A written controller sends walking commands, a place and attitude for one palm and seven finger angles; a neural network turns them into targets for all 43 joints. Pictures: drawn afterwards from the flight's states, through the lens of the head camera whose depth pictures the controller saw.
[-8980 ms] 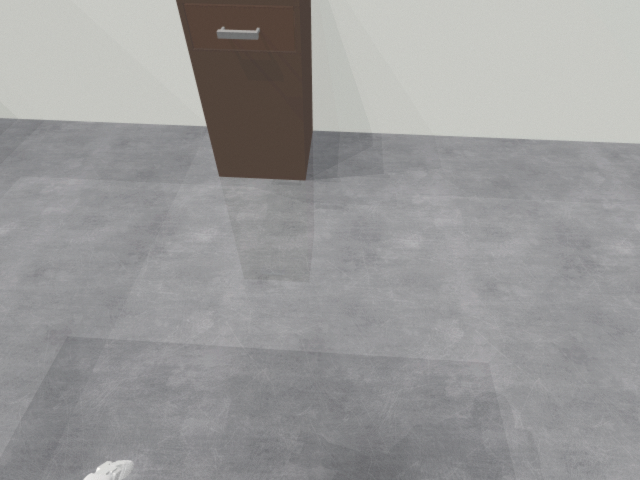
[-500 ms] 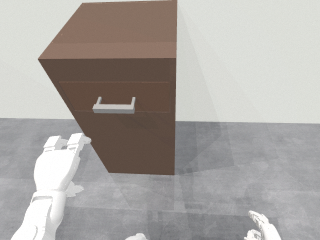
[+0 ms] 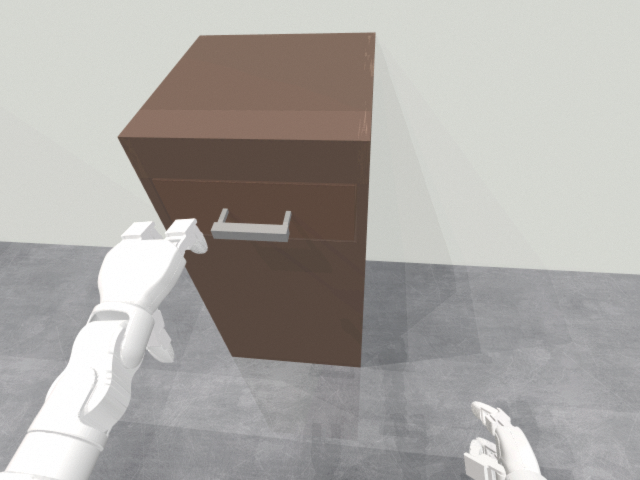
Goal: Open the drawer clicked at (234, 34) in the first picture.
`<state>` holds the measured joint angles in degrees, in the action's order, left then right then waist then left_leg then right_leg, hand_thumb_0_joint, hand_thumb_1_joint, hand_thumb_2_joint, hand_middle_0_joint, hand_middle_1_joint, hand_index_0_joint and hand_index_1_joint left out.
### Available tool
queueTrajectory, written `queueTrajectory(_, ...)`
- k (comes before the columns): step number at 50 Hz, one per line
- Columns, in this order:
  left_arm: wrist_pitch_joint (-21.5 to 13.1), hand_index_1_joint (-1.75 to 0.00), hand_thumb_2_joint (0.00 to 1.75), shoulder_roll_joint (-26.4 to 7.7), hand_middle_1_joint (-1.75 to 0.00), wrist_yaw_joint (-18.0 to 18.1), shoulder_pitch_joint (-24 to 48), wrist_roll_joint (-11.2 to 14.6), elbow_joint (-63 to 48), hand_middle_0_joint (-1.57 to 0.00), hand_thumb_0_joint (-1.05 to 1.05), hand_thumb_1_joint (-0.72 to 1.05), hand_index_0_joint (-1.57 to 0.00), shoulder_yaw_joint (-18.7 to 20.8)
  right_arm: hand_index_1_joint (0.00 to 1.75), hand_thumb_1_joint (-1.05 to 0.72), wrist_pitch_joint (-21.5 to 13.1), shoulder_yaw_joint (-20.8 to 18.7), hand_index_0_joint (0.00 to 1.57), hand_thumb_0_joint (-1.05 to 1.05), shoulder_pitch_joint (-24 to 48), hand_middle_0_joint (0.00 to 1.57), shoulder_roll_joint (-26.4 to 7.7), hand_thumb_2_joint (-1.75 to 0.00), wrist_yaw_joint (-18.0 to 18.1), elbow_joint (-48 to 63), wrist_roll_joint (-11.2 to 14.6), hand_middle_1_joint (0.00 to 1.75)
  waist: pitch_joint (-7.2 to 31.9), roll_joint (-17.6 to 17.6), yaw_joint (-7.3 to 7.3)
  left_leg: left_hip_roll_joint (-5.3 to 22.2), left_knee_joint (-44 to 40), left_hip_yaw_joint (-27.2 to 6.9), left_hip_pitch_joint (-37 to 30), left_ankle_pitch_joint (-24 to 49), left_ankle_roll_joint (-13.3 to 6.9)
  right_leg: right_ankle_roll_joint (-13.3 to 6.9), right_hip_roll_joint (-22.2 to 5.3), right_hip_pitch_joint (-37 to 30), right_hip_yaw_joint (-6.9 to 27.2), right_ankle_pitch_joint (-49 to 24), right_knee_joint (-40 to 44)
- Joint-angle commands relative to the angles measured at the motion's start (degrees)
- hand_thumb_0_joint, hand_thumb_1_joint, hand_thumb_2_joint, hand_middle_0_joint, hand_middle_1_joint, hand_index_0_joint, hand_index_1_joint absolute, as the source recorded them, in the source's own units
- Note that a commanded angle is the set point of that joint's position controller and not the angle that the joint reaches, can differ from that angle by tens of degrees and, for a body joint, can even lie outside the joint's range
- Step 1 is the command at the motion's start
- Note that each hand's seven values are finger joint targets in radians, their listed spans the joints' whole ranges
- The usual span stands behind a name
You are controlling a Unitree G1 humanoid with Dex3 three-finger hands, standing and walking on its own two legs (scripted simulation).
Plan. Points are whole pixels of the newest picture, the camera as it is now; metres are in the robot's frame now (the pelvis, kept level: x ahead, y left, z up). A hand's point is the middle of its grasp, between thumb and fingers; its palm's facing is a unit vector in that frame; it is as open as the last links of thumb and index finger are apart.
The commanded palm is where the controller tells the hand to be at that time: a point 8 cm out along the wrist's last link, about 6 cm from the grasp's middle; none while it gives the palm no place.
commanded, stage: raise the hand with hooked fingers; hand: left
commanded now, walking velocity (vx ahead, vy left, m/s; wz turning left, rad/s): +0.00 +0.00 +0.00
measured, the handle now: (253, 223) +0.56 +0.21 -0.06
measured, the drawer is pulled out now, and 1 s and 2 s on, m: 0.00 0.00 0.00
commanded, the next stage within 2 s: move the hooked fingers above the handle in 0.36 s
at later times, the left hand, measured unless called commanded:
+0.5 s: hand (180, 292) +0.31 +0.22 +0.08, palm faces +0.04 -0.08 -1.00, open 13.8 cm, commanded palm +0.29 +0.22 +0.13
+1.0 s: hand (210, 263) +0.38 +0.21 +0.05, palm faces +0.00 -0.07 -1.00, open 13.8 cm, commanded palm +0.36 +0.22 +0.11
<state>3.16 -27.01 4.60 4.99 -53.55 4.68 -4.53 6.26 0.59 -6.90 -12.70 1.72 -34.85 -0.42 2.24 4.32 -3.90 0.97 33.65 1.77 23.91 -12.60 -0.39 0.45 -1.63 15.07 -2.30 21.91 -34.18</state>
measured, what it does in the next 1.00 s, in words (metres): stands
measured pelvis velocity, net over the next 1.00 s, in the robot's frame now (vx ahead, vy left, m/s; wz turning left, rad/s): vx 0.01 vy -0.01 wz -0.01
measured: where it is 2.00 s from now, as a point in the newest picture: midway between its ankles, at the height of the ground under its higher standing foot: outside the picture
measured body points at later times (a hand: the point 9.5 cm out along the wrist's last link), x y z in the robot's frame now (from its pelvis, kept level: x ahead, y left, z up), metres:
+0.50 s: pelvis +0.00 -0.01 +0.00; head +0.01 -0.05 +0.45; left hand +0.30 +0.22 +0.13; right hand +0.17 -0.25 -0.12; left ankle +0.05 +0.12 -0.73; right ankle -0.05 -0.12 -0.73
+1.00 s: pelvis +0.01 -0.01 -0.01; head +0.04 -0.04 +0.44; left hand +0.37 +0.21 +0.11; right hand +0.14 -0.27 -0.14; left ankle +0.05 +0.12 -0.73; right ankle -0.05 -0.12 -0.73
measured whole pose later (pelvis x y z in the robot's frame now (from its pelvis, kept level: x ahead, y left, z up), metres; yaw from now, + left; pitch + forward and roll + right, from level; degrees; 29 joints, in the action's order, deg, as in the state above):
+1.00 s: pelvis +0.01 -0.01 -0.01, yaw -1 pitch +8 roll +0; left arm -1.9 -25.5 8.5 17.8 -56.0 23.0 -4.7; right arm 7.4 -3.2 -12.1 -14.4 1.6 -38.0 0.2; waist 4.7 3.4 -1.1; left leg 1.9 37.1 2.0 30.4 -14.5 0.4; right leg -0.4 -0.8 22.1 -1.8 24.1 -38.4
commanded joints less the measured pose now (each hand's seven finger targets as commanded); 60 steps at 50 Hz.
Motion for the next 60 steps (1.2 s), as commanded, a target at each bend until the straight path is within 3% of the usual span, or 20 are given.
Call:
queueTrajectory(1,-1.7,-1.20,0.30,-11.2,-1.20,0.5,11.6,1.0,-7.8,-0.30,0.00,-0.50,-0.30,8.6,0.30,-0.90,-2.0,-3.1,0.20,0.00,5.2,0.20,-7.3,-0.90,0.6,7.6,0.4,0.30,11.1,-4.0,0.01,-2.4,-4.2,-0.5,-14.4,10.5,-1.5,-1.7,3.6,3.2,-0.1,-15.1,6.9)
queueTrajectory(6,-4.2,-1.20,0.30,-12.5,-1.20,1.2,12.0,1.2,-11.8,-0.30,0.00,-0.50,-0.30,10.0,0.30,-0.90,-2.1,-3.6,0.20,0.00,5.1,0.20,-7.7,-0.90,0.0,7.9,0.2,0.30,13.3,-3.5,-0.35,-2.8,-3.8,-0.1,-14.3,12.2,-1.7,-1.6,3.3,1.6,0.4,-17.7,6.6)
queueTrajectory(9,-5.2,-1.20,0.30,-11.8,-1.20,3.0,12.9,1.0,-11.9,-0.30,0.00,-0.50,-0.30,9.8,0.30,-0.90,-2.3,-4.0,0.20,0.00,4.7,0.20,-7.6,-0.90,0.1,7.4,0.4,0.30,12.5,-3.1,0.04,-2.8,-3.7,0.0,-14.3,10.8,-1.8,-1.5,3.2,3.4,0.4,-16.2,6.6)
queueTrajectory(16,-4.0,-1.20,0.30,-12.9,-1.20,5.8,14.0,0.6,-10.7,-0.30,0.00,-0.50,-0.30,10.5,0.30,-0.90,-2.5,-4.5,0.20,0.00,4.7,0.20,-7.8,-0.90,0.1,6.4,0.7,0.30,13.9,-3.0,0.24,-3.1,-3.3,0.4,-13.9,10.3,-1.8,-1.4,3.2,2.9,0.9,-16.3,6.6)
queueTrajectory(18,-3.3,-1.20,0.30,-11.5,-1.20,5.5,13.6,0.8,-9.6,-0.30,0.00,-0.50,-0.30,9.0,0.30,-0.90,-2.4,-4.4,0.20,0.00,5.0,0.20,-7.7,-0.90,0.1,6.3,0.9,0.30,12.6,-3.1,0.39,-3.1,-3.4,0.5,-13.5,9.7,-1.9,-1.4,3.0,3.5,1.0,-16.1,6.7)
queueTrajectory(23,-2.5,-1.20,0.30,-11.7,-1.20,4.1,13.5,0.7,-9.7,-0.30,0.00,-0.50,-0.30,8.3,0.30,-0.90,-2.2,-4.1,0.20,0.00,5.4,0.20,-7.8,-0.90,0.3,6.7,1.0,0.30,12.9,-4.1,0.28,-3.1,-3.8,0.6,-13.8,9.7,-2.0,-1.2,3.0,2.9,1.0,-16.4,6.7)
queueTrajectory(25,-2.7,-1.20,0.30,-10.3,-1.20,3.7,16.3,0.5,-8.9,-0.30,0.00,-0.50,-0.30,6.5,0.30,-0.90,-2.1,-4.0,0.20,0.00,5.0,0.20,-7.7,-0.90,0.5,6.4,1.0,0.30,12.2,-4.4,1.14,-3.0,-3.5,0.7,-13.9,9.4,-2.1,-1.1,3.0,4.2,0.9,-16.4,6.7)
queueTrajectory(26,-2.9,-1.20,0.30,-11.9,-1.20,3.7,16.3,0.4,-7.2,-0.30,0.00,-0.50,-0.30,8.3,0.30,-0.90,-2.2,-4.1,0.20,0.00,4.7,0.20,-7.8,-0.90,0.6,6.2,0.9,0.30,11.5,-4.8,0.95,-3.0,-3.4,0.7,-13.1,8.9,-2.0,-1.2,3.1,4.1,1.1,-15.6,7.0)
queueTrajectory(29,-3.4,-1.20,0.30,-11.1,-1.20,3.6,19.4,0.1,-4.0,-0.30,0.00,-0.50,-0.30,7.1,0.30,-0.90,-2.1,-3.8,0.20,0.00,4.1,0.20,-7.7,-0.90,0.9,5.7,1.0,0.30,10.9,-5.5,1.32,-3.2,-3.1,0.8,-12.4,8.4,-2.2,-1.2,3.0,5.1,1.0,-15.7,6.6)
queueTrajectory(31,-4.1,-1.20,0.30,-12.7,-1.20,4.0,22.8,-0.8,-2.9,-0.30,0.00,-0.50,-0.30,8.1,0.30,-0.90,-2.0,-4.1,0.20,0.00,3.5,0.20,-7.9,-0.90,1.1,5.1,0.8,0.30,12.5,-4.1,1.45,-3.2,-2.5,0.8,-12.6,8.6,-2.0,-1.4,3.2,5.2,1.2,-15.1,6.2)
queueTrajectory(32,-4.4,-1.20,0.30,-11.7,-1.20,4.3,23.4,-0.8,-2.9,-0.30,0.00,-0.50,-0.30,7.3,0.30,-0.90,-2.1,-4.2,0.20,0.00,3.2,0.20,-7.6,-0.90,1.0,5.4,0.9,0.30,13.6,-3.2,1.30,-3.2,-2.3,0.6,-12.9,8.6,-2.1,-1.5,3.1,5.4,1.1,-15.0,5.7)
queueTrajectory(39,-5.3,-1.20,0.30,-12.1,-1.20,5.0,28.9,-1.4,4.3,-0.30,0.00,-0.50,-0.30,7.3,0.30,-0.90,-1.7,-4.9,0.20,0.00,0.7,0.20,-8.0,-0.90,1.2,4.0,0.8,0.30,15.7,-3.4,2.33,-3.2,0.4,0.7,-11.4,11.2,-2.2,-1.6,3.3,6.9,1.2,-19.3,3.4)
queueTrajectory(42,-5.4,-1.20,0.30,-10.1,-1.20,5.0,29.8,-1.5,5.1,-0.30,0.00,-0.50,-0.30,5.5,0.30,-0.90,-1.5,-5.4,0.20,0.00,-0.6,0.20,-8.1,-0.90,0.9,4.2,0.8,0.30,17.6,-3.5,2.59,-3.1,1.4,0.6,-11.5,13.0,-2.3,-1.7,3.5,7.1,0.9,-21.2,2.4)
queueTrajectory(43,-5.5,-1.20,0.30,-11.8,-1.20,5.2,29.6,-1.7,5.9,-0.30,0.00,-0.50,-0.30,7.2,0.30,-0.90,-1.3,-5.6,0.20,0.00,-0.8,0.20,-8.3,-0.90,0.9,3.9,0.8,0.30,18.1,-3.4,2.47,-2.9,1.7,0.6,-11.5,13.6,-2.2,-1.8,3.6,7.2,1.0,-21.7,2.0)
queueTrajectory(46,-5.7,-1.20,0.30,-10.4,-1.20,5.7,30.7,-2.2,6.9,-0.30,0.00,-0.50,-0.30,6.3,0.30,-0.90,-0.9,-6.0,0.20,0.00,-1.9,0.20,-8.4,-0.90,0.6,4.1,0.6,0.30,19.4,-3.6,2.62,-2.9,2.3,0.5,-11.0,14.7,-2.2,-1.9,3.8,7.8,0.7,-21.8,1.1)
queueTrajectory(48,-5.6,-1.20,0.30,-11.3,-1.20,6.5,30.8,-2.4,8.2,-0.30,0.00,-0.50,-0.30,7.3,0.30,-0.90,-0.6,-6.3,0.20,0.00,-2.8,0.20,-8.5,-0.90,0.5,3.8,0.8,0.30,19.4,-3.3,2.51,-2.8,2.8,0.4,-10.4,15.2,-2.2,-2.1,4.0,8.4,0.7,-22.1,0.5)
queueTrajectory(49,-5.4,-1.20,0.30,-10.5,-1.20,6.9,32.3,-2.6,9.0,-0.30,0.00,-0.50,-0.30,6.4,0.30,-0.90,-0.4,-6.3,0.20,0.00,-3.1,0.20,-8.6,-0.90,0.5,3.7,0.8,0.30,18.9,-4.4,3.21,-2.7,3.0,0.5,-10.1,14.6,-2.3,-1.9,3.9,9.2,0.6,-22.0,0.5)
queueTrajectory(53,-5.1,-1.20,0.30,-13.3,-1.20,8.6,34.7,-3.4,11.2,-0.30,0.00,-0.50,-0.30,8.9,0.30,-0.90,-0.2,-6.8,0.20,0.00,-4.8,0.20,-8.9,-0.90,0.5,3.3,0.8,0.30,21.8,-3.5,2.70,-2.6,3.7,0.7,-9.6,15.5,-2.3,-2.1,4.1,8.5,0.9,-22.5,-0.5)
queueTrajectory(60,-4.5,-1.20,0.30,-12.7,-1.20,8.8,41.3,-4.0,19.2,-0.30,0.00,-0.50,-0.30,6.8,0.30,-0.90,0.2,-6.9,0.20,0.00,-7.3,0.20,-9.3,-0.90,0.9,2.1,1.1,0.30,20.0,-4.1,4.93,-2.6,4.3,0.9,-7.1,12.7,-2.5,-1.8,4.2,11.1,0.9,-20.6,-0.3)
